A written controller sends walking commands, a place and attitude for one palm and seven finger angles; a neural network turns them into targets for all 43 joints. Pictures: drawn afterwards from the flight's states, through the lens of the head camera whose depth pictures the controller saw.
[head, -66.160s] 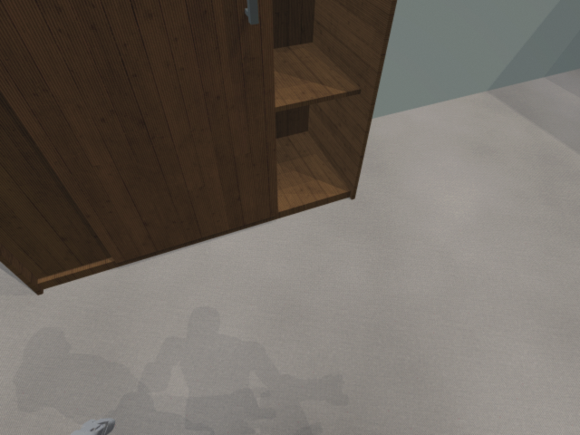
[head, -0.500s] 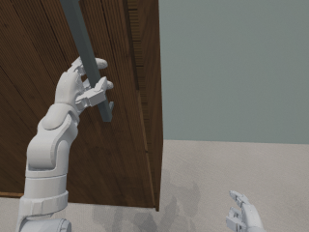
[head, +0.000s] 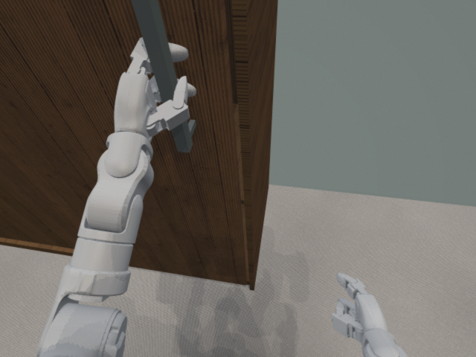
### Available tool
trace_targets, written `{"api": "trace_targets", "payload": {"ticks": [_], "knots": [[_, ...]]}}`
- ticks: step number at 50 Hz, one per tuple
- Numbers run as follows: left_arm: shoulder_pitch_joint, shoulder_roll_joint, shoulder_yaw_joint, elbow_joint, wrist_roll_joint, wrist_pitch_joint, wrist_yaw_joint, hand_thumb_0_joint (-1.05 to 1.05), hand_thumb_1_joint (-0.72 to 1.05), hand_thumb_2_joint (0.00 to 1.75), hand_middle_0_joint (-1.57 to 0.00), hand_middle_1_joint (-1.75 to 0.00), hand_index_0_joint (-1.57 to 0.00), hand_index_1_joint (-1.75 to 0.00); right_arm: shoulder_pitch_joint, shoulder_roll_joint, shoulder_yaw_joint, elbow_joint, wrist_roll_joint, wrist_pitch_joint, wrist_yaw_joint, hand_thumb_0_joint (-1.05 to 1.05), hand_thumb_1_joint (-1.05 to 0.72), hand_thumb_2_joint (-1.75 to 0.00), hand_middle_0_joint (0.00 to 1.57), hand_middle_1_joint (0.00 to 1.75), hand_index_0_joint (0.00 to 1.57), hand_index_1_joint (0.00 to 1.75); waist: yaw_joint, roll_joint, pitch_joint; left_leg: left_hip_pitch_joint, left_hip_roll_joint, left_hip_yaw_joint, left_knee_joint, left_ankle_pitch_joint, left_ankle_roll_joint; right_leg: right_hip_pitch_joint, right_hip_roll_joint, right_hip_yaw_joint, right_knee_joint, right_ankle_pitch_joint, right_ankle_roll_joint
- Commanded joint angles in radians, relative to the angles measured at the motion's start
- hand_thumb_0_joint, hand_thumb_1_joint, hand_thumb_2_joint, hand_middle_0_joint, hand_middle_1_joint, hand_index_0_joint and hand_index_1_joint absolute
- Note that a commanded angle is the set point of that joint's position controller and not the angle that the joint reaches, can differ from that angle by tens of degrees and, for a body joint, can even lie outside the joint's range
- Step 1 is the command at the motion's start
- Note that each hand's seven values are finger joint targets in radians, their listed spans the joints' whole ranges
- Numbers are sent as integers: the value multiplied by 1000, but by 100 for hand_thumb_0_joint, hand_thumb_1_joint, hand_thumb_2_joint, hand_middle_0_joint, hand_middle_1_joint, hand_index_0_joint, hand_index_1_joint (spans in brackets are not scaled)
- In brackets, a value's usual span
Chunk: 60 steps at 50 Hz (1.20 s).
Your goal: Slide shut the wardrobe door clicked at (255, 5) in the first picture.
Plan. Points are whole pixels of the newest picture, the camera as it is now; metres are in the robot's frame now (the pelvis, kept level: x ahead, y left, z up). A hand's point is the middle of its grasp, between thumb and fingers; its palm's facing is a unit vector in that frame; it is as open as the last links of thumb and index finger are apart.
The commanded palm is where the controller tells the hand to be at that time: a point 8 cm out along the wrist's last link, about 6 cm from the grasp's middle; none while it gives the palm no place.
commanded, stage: step sideways, sliding the door along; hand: left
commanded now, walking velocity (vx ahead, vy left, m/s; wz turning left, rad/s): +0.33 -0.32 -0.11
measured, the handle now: (169, 59) +0.44 +0.14 +0.27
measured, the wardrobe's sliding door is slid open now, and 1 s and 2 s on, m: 0.01 0.00 0.00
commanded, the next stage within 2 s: none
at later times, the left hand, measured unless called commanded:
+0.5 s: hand (195, 104) +0.40 +0.10 +0.23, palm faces +0.22 -0.97 -0.08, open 6.4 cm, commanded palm +0.37 +0.08 +0.23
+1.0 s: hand (197, 97) +0.41 +0.10 +0.23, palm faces +0.60 -0.80 -0.05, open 6.5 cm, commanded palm +0.36 +0.04 +0.23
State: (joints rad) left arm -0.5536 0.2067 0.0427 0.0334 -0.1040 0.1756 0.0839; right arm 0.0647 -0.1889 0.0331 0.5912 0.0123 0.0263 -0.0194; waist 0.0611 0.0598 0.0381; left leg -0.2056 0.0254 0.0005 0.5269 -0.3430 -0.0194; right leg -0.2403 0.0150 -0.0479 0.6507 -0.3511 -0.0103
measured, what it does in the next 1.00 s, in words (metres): steps to the right: right foot, then right foot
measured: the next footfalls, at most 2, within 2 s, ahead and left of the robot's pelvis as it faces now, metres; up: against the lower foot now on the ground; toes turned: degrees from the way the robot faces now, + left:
right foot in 0.18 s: +0.08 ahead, -0.12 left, +0.00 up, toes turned -3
right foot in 0.78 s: +0.20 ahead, -0.30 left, +0.00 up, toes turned +0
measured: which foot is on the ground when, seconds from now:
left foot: down 0.00-0.80, up 0.82-0.90, down 0.92-1.00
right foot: up 0.00-0.16, down 0.18-0.38, up 0.40-0.76, down 0.78-1.00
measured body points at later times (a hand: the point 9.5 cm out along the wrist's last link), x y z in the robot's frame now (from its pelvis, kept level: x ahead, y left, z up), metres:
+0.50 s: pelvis +0.00 -0.07 -0.01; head +0.08 -0.06 +0.43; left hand +0.38 +0.15 +0.23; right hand +0.21 -0.28 -0.12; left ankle -0.01 +0.07 -0.73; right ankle +0.02 -0.18 -0.67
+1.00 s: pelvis +0.08 -0.18 -0.01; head +0.17 -0.17 +0.43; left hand +0.38 +0.14 +0.23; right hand +0.32 -0.39 -0.11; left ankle +0.05 -0.03 -0.73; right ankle +0.12 -0.32 -0.71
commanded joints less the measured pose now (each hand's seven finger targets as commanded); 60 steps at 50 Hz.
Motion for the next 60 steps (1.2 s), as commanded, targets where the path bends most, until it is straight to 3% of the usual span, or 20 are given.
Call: {"api": "trace_targets", "payload": {"ticks": [1, 9, 11, 12, 14, 18, 19, 20, 22, 26, 34, 37, 40, 41, 42, 44, 46, 48, 55, 60], "knots": [[-619, 22, -97, -345, 13, -231, -24, 0, 90, 90, -45, -140, -45, -140, -59, -118, -67, -142, -5, -18, 0, 0, -90, -90, 20, 30, 20, 30, -112, 176, -352, 544, 293, -253, -9, 888, 228, -353, 11, 52, 206, -158, -1], [-606, 3, -109, -258, 28, -298, -22, 0, 90, 90, -45, -140, -45, -140, -95, -123, -71, -152, 35, -44, -13, 0, -90, -90, 20, 30, 20, 30, -78, 28, -317, -50, 167, 13, 187, 298, 107, 253, -18, 14, -121, 169, -30], [-624, 31, -91, -216, 41, -295, -18, 0, 90, 90, -45, -140, -45, -140, -87, -96, -86, -137, 41, -63, -19, 0, -90, -90, 20, 30, 20, 30, -60, -381, -278, -277, -61, 23, 567, -220, 30, 271, -274, 474, -378, 153, -176], [-593, 25, -75, -182, 32, -294, -15, 0, 90, 90, -45, -140, -45, -140, -85, -111, -103, -108, 37, -76, -26, 0, -90, -90, 20, 30, 20, 30, -49, -338, -242, -308, -34, -59, 697, -248, 33, 235, -329, 540, -398, 152, -225], [-677, -62, -167, -269, 45, -341, -21, 0, 90, 90, -45, -140, -45, -140, -47, -88, -86, -73, 29, -95, -24, 0, -90, -90, 20, 30, 20, 30, -86, -151, -262, -245, 16, -66, 584, -178, 28, 247, -286, 359, -263, 478, -247], [-693, -94, -225, -245, 51, -384, -27, 0, 90, 90, -45, -140, -45, -140, -19, -96, -95, -78, 27, -78, -15, 0, -90, -90, 20, 30, 20, 30, -139, -37, -331, 317, 88, -7, -106, 206, 55, -110, -138, 54, 59, 351, -102], [-694, -124, -252, -283, 33, -392, -33, 0, 90, 90, -45, -140, -45, -140, -30, -161, -121, -112, 21, -79, 0, 0, -90, -90, 20, 30, 20, 30, -127, 262, -339, 481, 407, -427, -182, 263, 168, -412, -30, 14, 313, -47, -38], [-729, -152, -287, -291, 27, -393, -39, 0, 90, 90, -45, -140, -45, -140, -47, -140, -113, -141, 38, -77, 25, 0, -90, -90, 20, 30, 20, 30, -111, 203, -331, 440, 533, -584, -202, 272, 271, -449, -29, 136, 533, -110, -42], [-787, -107, -260, -374, 28, -401, -54, 0, 90, 90, -45, -140, -45, -140, -57, -116, -117, -131, 42, -70, 39, 0, -90, -90, 20, 30, 20, 30, -111, 3, -304, 476, 483, -453, -95, 571, 294, -527, -75, 164, 600, -105, -24], [-696, -123, -258, -346, 46, -378, -66, 0, 90, 90, -45, -140, -45, -140, -27, -145, -132, -123, 46, -72, 62, 0, -90, -90, 20, 30, 20, 30, -112, 138, -299, 491, 376, -142, -54, 730, 203, -481, -77, 60, 454, -35, 7], [-546, -31, -174, -415, 29, -343, -55, 0, 90, 90, -45, -140, -45, -140, -64, -135, -119, -186, 50, -105, 61, 0, -90, -90, 20, 30, 20, 30, -108, 327, -282, 402, 303, 108, 4, 861, 88, -155, -18, -78, 115, 66, 28], [-470, 19, -124, -440, 44, -333, -40, 0, 90, 90, -45, -140, -45, -140, -64, -128, -109, -180, 60, -135, 47, 0, -90, -90, 20, 30, 20, 30, -87, 208, -292, 311, 204, 133, 213, 691, 70, 93, 16, -104, -196, 393, 29], [-395, 130, -39, -485, 59, -324, -6, 0, 90, 90, -45, -140, -45, -140, -61, -82, -96, -141, 46, -162, 17, 0, -90, -90, 20, 30, 20, 30, -94, -259, -312, -132, -14, 80, 461, -157, -19, 363, -276, 223, -168, 1244, -90], [-357, 136, -23, -531, 44, -326, -3, 0, 90, 90, -45, -140, -45, -140, -36, -93, -107, -127, 50, -161, 10, 0, -90, -90, 20, 30, 20, 30, -69, -428, -359, -158, 2, 7, 518, -273, 2, 378, -311, 272, -148, 1198, -108], [-324, 110, -28, -580, 37, -318, 9, 0, 90, 90, -45, -140, -45, -140, -60, -97, -102, -111, 51, -170, -1, 0, -90, -90, 20, 30, 20, 30, -80, -376, -383, -165, 19, -30, 422, -264, 14, 385, -326, 263, -110, 1150, -129], [-303, 48, -75, -671, 31, -334, 25, 0, 90, 90, -45, -140, -45, -140, -68, -94, -87, -99, 46, -182, -12, 0, -90, -90, 20, 30, 20, 30, -116, -222, -403, -48, 39, 16, -15, 15, 24, 330, -265, 151, 34, 1053, -93], [-271, 3, -112, -735, 24, -351, 14, 0, 90, 90, -45, -140, -45, -140, -90, -159, -135, -159, 39, -182, 2, 0, -90, -90, 20, 30, 20, 30, -72, 126, -443, 373, 320, -131, -47, 841, 114, -81, -94, 5, 174, 334, 35], [-303, -40, -158, -788, 39, -370, 0, 0, 90, 90, -45, -140, -45, -140, -80, -125, -133, -196, 38, -189, 36, 0, -90, -90, 20, 30, 20, 30, -86, 251, -402, 433, 358, -130, -39, 1003, 178, -211, -58, 35, 328, -151, 16], [-91, -45, -188, -822, 65, -363, 9, 0, 90, 90, -45, -140, -45, -140, -37, -133, -108, -218, 55, -246, 59, 0, -90, -90, 20, 30, 20, 30, -85, 217, -290, 420, 233, 92, 166, 1006, 68, -15, -15, -64, -147, 268, 12], [34, -29, -191, -899, 67, -344, 39, 0, 90, 90, -45, -140, -45, -140, -13, -117, -115, -194, 53, -229, 32, 0, -90, -90, 20, 30, 20, 30, -94, -188, -340, 5, 78, 92, 213, 227, 5, 276, -234, 198, -29, 1292, -75]]}}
